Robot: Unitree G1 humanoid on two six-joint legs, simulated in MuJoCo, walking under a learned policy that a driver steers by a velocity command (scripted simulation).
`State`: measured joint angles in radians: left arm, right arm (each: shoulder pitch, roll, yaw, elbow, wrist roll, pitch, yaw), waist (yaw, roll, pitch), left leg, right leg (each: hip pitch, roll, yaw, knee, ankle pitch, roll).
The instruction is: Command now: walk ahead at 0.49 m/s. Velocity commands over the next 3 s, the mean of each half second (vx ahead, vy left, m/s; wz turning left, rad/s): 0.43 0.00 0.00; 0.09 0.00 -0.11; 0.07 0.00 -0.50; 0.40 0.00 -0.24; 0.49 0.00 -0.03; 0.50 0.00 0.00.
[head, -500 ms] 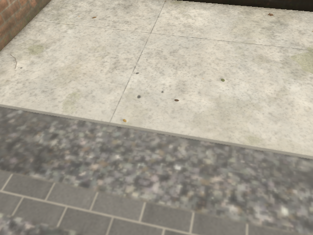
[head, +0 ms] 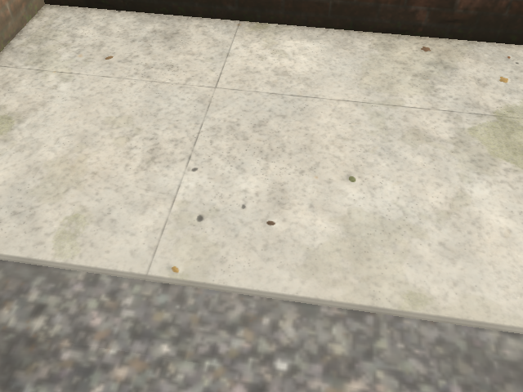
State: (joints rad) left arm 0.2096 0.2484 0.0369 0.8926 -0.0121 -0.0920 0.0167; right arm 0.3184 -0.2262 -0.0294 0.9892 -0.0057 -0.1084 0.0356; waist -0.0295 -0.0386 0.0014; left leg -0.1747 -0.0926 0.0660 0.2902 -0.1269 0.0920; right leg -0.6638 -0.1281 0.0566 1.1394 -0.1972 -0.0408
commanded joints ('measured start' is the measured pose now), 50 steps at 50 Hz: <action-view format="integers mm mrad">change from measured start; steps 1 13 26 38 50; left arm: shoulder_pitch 35 -174 -14 195 19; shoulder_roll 46 83 95 49 67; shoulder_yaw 14 19 17 8 44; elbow -42 -130 -15 103 -23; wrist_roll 13 -9 36 29 -10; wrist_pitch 3 -31 -22 19 129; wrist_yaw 7 -49 -28 -6 16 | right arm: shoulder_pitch -40 86 10 -124 -241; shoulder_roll -131 -189 -56 -179 -197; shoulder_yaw -20 -39 -16 -50 -82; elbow -54 -7 -66 -63 -117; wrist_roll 1 27 5 -7 8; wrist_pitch -18 32 51 73 78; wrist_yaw -20 -41 -59 -71 -134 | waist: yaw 47 14 -29 102 47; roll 76 114 -43 168 158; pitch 56 40 -80 -120 -111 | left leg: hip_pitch -110 192 -308 127 -7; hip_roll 278 344 178 265 469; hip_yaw -205 -183 -103 -195 -263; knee -206 -2 630 188 32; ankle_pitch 70 227 -76 495 257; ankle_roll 171 84 -100 37 137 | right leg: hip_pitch -19 152 446 352 174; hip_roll -42 73 -70 104 53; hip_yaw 1 -73 -28 -60 -3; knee -139 -644 -882 -706 -131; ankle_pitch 161 106 832 -1 -406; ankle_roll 27 -28 -183 -29 53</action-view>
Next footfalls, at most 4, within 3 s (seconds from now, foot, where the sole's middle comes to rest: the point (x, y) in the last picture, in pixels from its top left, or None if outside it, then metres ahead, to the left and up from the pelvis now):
0.30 right None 0.34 -0.17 -0.78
0.72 left None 0.44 0.05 -0.78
1.14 right None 0.34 -0.21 -0.78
1.70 left None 0.48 -0.02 -0.78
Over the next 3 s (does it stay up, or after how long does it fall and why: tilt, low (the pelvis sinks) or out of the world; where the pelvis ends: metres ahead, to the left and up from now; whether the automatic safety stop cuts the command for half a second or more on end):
stays up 0.99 -0.39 0.00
